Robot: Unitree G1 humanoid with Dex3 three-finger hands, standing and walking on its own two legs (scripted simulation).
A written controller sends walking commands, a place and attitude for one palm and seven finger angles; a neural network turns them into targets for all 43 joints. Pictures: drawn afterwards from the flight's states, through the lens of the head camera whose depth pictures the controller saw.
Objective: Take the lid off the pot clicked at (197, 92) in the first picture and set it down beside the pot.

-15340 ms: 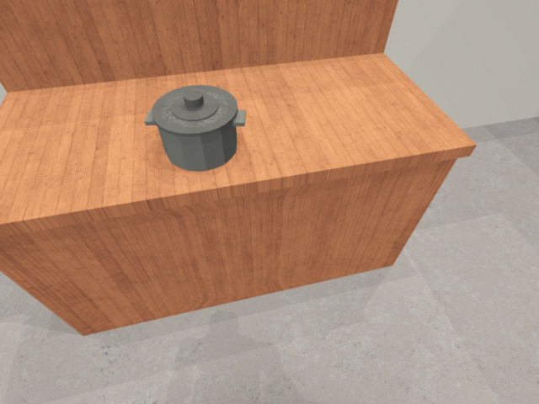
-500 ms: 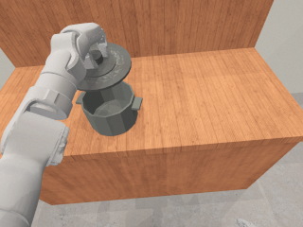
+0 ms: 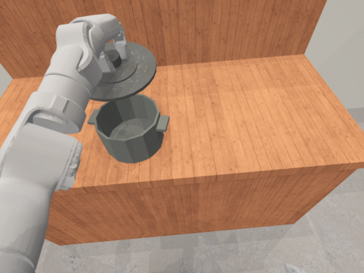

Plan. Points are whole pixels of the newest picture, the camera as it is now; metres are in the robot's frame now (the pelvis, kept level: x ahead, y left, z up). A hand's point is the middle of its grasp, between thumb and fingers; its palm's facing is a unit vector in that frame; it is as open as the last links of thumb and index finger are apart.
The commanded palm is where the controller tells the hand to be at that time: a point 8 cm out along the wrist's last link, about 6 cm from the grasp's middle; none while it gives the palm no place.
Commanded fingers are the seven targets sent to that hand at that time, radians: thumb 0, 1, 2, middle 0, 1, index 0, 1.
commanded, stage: move the lid sideways beside the pot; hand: left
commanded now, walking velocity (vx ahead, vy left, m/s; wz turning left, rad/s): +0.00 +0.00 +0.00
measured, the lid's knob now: (111, 59) +0.53 +0.13 +0.20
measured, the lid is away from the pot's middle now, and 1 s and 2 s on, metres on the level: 0.01 0.12 0.23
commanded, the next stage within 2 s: none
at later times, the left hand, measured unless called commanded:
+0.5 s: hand (73, 63) +0.48 +0.20 +0.23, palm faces -0.26 -0.04 -0.97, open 7.2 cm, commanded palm +0.48 +0.20 +0.29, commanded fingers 0.00 0.78 0.87 -0.90 -1.08 -0.84 -1.04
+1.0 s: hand (42, 68) +0.47 +0.26 +0.23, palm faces -0.27 -0.06 -0.96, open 7.2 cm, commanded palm +0.47 +0.26 +0.29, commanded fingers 0.00 0.78 0.87 -0.90 -1.08 -0.84 -1.04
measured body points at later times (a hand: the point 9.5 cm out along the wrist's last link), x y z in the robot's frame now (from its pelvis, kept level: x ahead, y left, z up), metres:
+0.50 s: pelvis +0.00 +0.00 +0.00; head +0.04 -0.02 +0.45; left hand +0.49 +0.20 +0.28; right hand +0.09 -0.27 -0.13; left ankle -0.03 +0.12 -0.74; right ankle +0.01 -0.16 -0.74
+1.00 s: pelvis +0.00 +0.01 +0.00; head +0.04 -0.01 +0.45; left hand +0.48 +0.26 +0.28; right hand +0.08 -0.26 -0.13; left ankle -0.03 +0.12 -0.74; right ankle +0.01 -0.16 -0.74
